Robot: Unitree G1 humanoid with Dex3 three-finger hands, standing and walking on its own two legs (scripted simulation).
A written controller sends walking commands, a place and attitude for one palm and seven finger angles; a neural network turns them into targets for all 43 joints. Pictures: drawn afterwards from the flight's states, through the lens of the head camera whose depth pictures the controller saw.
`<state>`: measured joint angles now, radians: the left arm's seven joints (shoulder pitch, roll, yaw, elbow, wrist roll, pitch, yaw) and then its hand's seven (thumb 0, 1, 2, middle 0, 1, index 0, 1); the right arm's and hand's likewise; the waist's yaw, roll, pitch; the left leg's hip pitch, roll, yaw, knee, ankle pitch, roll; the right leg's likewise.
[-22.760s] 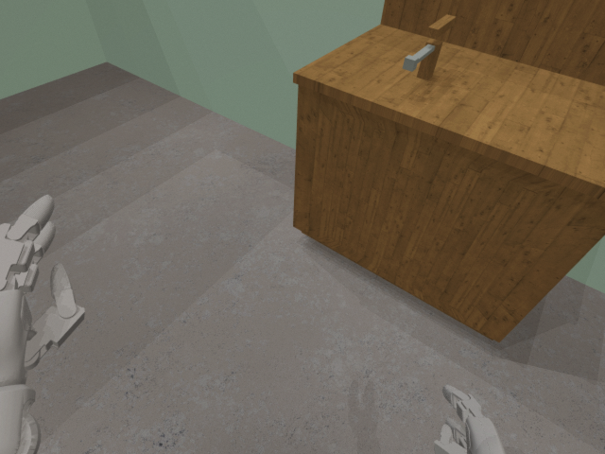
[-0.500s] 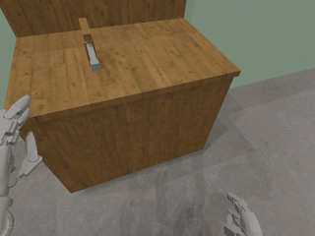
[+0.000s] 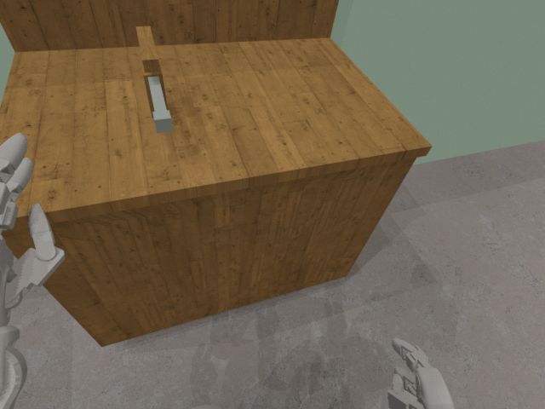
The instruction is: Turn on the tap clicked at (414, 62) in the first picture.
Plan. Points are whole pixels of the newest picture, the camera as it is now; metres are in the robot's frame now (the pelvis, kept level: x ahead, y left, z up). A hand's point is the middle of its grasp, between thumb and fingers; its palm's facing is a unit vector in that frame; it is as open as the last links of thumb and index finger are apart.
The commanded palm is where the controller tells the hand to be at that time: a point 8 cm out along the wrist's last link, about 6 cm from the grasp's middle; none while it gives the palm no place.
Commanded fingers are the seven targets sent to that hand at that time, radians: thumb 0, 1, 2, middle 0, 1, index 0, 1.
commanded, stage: shuffle to correct the standing spot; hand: left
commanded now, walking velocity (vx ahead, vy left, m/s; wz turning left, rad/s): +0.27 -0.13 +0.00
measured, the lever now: (163, 121) +0.53 +0.25 +0.10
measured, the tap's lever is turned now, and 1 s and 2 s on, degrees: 0 0 0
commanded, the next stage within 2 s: come to a stop and stand still in 1.02 s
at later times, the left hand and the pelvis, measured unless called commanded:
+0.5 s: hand (142, 181) +0.32 +0.20 +0.18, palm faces +0.40 -0.81 -0.44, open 7.4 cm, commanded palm +0.25 +0.23 +0.19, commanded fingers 0.00 0.90 0.90 -0.20 -0.30 -0.20 -0.30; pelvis +0.09 -0.05 -0.01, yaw +0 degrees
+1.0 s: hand (200, 145) +0.39 +0.15 +0.18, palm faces +0.42 -0.79 -0.44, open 7.4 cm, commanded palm +0.34 +0.17 +0.19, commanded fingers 0.00 0.90 0.90 -0.20 -0.30 -0.20 -0.30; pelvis +0.18 -0.11 +0.00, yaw +1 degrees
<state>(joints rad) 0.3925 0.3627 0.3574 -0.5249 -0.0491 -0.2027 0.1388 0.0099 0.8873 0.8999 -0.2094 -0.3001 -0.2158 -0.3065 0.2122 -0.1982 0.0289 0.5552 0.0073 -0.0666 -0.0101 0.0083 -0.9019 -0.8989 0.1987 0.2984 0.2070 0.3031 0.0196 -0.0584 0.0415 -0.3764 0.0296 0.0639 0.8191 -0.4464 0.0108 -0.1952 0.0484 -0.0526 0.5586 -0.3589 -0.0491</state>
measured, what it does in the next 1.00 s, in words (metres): walks ahead: left foot, then right foot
